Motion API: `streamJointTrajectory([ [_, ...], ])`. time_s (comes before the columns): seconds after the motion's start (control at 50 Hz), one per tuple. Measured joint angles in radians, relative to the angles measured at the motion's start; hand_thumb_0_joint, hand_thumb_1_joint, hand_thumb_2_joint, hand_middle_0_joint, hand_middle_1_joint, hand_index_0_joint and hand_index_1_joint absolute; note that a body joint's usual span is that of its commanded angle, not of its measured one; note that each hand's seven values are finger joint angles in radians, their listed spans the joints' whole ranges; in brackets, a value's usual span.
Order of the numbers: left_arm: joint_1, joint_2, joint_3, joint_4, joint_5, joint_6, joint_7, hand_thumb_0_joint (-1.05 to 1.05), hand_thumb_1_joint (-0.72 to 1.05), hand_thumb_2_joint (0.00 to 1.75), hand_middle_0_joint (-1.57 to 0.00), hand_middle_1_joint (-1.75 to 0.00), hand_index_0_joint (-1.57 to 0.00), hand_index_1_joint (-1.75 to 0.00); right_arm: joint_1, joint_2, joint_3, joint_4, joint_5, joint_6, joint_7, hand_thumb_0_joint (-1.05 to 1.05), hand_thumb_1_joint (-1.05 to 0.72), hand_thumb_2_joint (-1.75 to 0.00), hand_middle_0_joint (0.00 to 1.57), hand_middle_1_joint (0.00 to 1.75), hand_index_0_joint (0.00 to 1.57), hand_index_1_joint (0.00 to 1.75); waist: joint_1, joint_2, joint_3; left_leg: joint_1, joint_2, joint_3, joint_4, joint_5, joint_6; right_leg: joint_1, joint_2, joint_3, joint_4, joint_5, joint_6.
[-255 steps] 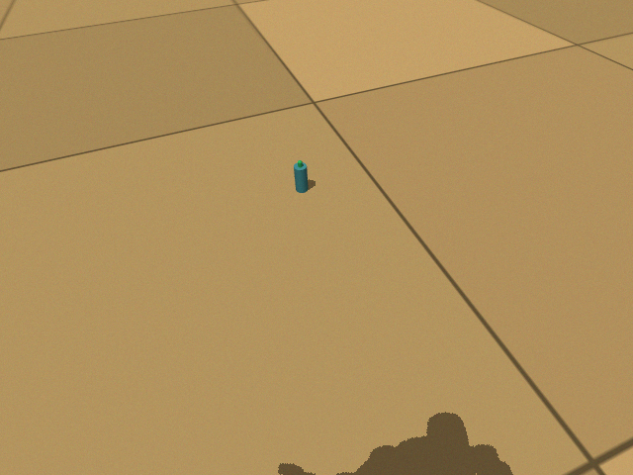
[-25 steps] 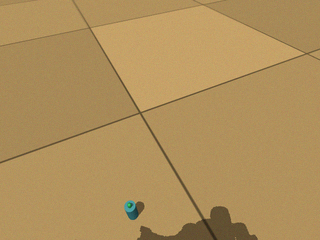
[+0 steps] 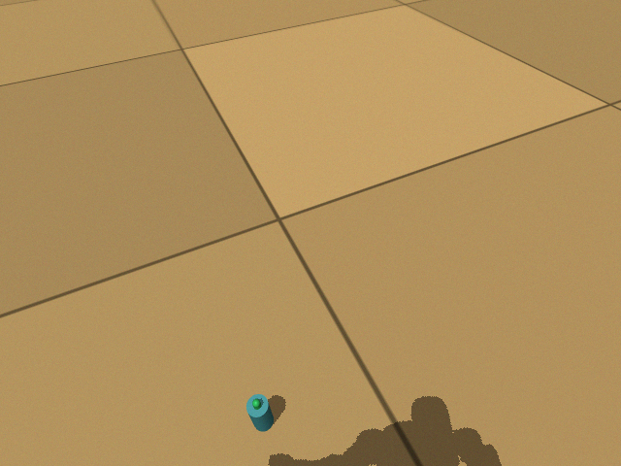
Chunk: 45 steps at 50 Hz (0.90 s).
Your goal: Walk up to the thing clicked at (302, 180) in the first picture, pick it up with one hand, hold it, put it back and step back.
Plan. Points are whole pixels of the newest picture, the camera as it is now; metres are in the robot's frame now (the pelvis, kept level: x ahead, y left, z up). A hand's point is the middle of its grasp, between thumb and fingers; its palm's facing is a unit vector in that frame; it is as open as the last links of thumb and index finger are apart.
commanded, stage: walk up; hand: left
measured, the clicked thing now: (259, 411) +0.41 +0.21 -0.70
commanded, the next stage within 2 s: stand in 0.62 s
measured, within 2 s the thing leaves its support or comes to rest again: neither
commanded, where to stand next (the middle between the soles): +0.07 -0.01 m, yaw +1 degrees
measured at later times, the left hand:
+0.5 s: hand out of the picture +0.09 +0.24 -0.16, palm faces -0.01 -0.95 -0.32, open 7.4 cm
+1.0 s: hand out of the picture +0.10 +0.25 -0.15, palm faces -0.02 -0.94 -0.34, open 7.4 cm
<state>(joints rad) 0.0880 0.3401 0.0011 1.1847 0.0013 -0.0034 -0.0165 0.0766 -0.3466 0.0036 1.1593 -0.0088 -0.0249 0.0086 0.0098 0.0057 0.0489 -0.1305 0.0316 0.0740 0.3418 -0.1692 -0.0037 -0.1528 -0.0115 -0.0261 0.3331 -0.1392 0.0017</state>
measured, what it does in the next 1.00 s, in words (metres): stands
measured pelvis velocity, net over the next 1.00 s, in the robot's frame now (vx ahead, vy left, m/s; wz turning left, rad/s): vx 0.02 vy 0.00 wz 0.01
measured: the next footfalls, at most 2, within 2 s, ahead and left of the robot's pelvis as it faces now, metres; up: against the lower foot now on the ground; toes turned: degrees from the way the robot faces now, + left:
none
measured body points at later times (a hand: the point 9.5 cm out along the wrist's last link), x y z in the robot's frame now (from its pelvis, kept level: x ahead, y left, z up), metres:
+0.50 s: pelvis +0.02 +0.00 +0.00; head +0.03 +0.00 +0.45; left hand +0.09 +0.29 -0.14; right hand +0.10 -0.30 -0.13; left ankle +0.01 +0.12 -0.75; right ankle +0.03 -0.12 -0.75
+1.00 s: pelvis +0.02 +0.00 +0.00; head +0.03 +0.00 +0.45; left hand +0.10 +0.30 -0.13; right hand +0.10 -0.30 -0.13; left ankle +0.01 +0.12 -0.75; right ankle +0.03 -0.12 -0.75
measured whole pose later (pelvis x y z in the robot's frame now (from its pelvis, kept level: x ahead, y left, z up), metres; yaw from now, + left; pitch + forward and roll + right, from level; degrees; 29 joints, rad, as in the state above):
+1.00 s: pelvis +0.02 +0.00 +0.00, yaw +1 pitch -2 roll +0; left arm 0.08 0.34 0.00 1.15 0.01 -0.02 0.00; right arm 0.09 -0.34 0.00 1.15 -0.01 -0.01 0.01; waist 0.00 0.01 0.04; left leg -0.09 0.03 0.06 0.30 -0.17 -0.01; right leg -0.11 -0.01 -0.04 0.29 -0.15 0.00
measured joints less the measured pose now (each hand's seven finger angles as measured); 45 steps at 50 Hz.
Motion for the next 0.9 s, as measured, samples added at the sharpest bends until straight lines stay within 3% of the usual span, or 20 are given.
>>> streamJointTrajectory([
  [0.9, -0.014, 0.003, -0.003, -0.034, 0.007, -0.012, 0.014, 0.01, 0.91, 0.90, -0.21, -0.30, -0.20, -0.30, 0.010, 0.008, 0.000, -0.007, -0.004, 0.018, 0.000, 0.00, -0.91, -0.90, 0.20, 0.30, 0.20, 0.30, -0.018, 0.000, -0.006, 0.038, -0.001, -0.010, -0.044, -0.004, -0.007, 0.039, 0.001, -0.011, -0.037, -0.011, -0.001],
])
